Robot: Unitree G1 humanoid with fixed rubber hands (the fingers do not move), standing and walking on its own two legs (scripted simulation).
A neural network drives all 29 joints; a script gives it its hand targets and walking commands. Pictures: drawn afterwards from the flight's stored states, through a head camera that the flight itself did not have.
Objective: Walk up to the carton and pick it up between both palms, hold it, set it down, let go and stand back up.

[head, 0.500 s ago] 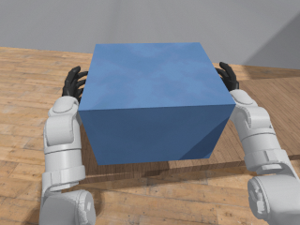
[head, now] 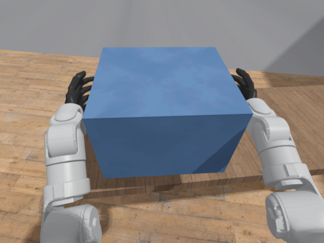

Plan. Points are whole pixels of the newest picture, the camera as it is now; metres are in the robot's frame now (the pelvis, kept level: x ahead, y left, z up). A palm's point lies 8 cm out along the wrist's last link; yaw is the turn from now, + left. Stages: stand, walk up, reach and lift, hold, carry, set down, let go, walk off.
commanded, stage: hold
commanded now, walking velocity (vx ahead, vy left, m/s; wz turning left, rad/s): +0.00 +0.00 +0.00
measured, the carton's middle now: (162, 108) +0.39 +0.00 +0.16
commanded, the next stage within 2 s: none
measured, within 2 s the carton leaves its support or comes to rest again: neither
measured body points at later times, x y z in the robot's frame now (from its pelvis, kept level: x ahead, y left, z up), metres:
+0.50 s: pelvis +0.00 -0.01 +0.00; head -0.05 +0.02 +0.45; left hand +0.37 +0.20 +0.20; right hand +0.38 -0.20 +0.21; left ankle +0.01 +0.14 -0.75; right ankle +0.00 -0.13 -0.75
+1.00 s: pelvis +0.00 +0.00 +0.00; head -0.05 +0.03 +0.45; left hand +0.37 +0.20 +0.20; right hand +0.38 -0.20 +0.20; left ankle +0.01 +0.14 -0.75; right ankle +0.00 -0.13 -0.75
